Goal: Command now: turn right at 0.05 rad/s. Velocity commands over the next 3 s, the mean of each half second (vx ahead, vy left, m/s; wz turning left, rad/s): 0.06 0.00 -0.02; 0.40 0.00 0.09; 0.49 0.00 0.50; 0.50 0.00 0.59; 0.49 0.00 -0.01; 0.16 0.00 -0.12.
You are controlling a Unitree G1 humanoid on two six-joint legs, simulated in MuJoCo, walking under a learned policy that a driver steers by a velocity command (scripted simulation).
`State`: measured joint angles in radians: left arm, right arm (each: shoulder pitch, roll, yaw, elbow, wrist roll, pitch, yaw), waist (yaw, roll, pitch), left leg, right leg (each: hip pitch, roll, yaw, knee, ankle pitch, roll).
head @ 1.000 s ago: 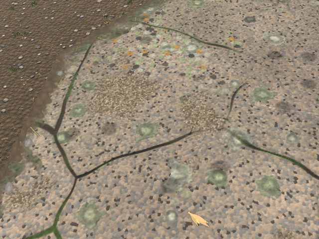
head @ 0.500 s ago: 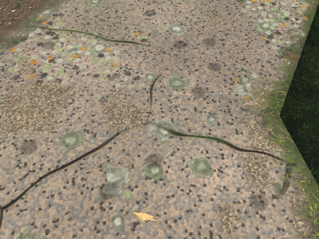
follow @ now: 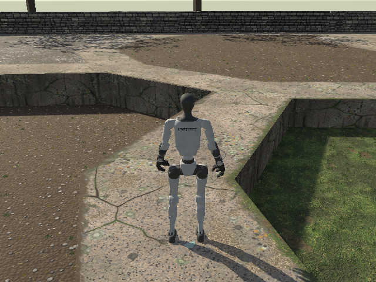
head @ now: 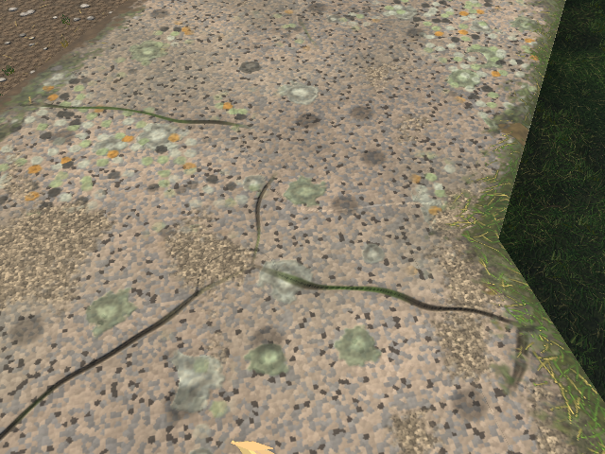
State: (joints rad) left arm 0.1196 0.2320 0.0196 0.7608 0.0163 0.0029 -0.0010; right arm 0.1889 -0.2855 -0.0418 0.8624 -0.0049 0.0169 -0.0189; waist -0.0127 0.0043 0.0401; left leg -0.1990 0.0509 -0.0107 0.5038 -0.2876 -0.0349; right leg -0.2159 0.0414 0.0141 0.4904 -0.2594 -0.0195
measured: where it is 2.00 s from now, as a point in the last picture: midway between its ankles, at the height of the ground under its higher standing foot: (240, 353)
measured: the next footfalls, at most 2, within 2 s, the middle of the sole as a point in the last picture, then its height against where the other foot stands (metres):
left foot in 1.00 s outside the picture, level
right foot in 1.50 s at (309, 360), level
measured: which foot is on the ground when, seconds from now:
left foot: down 0.00-0.56, up 0.58-0.98, down 1.00-1.00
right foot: down 0.00-1.00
